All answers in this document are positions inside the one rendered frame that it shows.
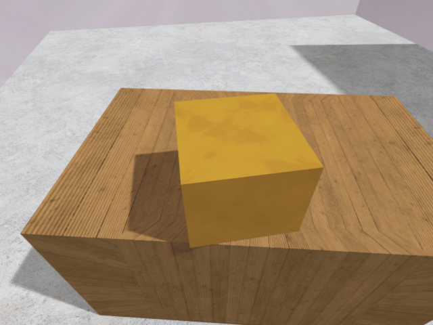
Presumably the carton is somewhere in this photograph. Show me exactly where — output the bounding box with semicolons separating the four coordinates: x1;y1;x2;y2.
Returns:
174;93;324;248

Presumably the pedestal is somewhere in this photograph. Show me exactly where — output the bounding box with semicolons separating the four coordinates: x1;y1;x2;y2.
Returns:
20;88;433;325

